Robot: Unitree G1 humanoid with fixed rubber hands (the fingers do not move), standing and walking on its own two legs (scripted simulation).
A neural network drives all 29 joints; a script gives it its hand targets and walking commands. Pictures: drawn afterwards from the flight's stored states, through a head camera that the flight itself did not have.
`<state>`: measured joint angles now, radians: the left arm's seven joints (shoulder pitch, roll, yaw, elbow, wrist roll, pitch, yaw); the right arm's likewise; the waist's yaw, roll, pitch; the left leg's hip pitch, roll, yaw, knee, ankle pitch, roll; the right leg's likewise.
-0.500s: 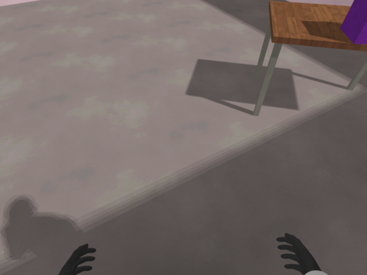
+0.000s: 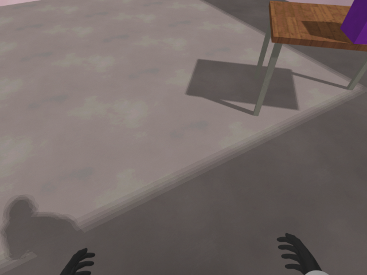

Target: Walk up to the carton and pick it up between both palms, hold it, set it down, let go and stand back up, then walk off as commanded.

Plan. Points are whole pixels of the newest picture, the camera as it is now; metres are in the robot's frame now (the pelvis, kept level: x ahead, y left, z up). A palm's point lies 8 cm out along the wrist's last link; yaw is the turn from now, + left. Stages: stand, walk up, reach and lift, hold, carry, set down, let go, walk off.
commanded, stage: stand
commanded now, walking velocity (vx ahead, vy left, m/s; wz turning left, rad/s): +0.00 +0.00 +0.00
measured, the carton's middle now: out of the picture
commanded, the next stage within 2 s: none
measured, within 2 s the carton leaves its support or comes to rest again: neither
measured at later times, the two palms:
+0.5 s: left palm out of the picture +0.13 +0.27 -0.09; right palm (311, 272) +0.15 -0.26 -0.08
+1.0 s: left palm out of the picture +0.12 +0.28 -0.09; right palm out of the picture +0.14 -0.26 -0.08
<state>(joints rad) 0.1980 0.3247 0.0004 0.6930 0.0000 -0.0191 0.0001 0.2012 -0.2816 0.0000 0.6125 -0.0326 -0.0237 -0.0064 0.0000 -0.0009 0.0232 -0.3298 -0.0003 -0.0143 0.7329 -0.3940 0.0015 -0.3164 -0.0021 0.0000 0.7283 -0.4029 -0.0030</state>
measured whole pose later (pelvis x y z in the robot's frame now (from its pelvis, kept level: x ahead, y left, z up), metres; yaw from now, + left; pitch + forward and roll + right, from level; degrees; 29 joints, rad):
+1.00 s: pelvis +0.00 +0.00 +0.00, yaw +0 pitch -1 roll +0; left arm 0.20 0.33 0.00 0.76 0.00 -0.02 0.00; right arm 0.20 -0.29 0.00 0.65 -0.03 -0.02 -0.01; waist 0.00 0.00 0.02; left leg -0.33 0.00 -0.01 0.73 -0.39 0.00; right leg -0.32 0.00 0.00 0.73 -0.40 0.00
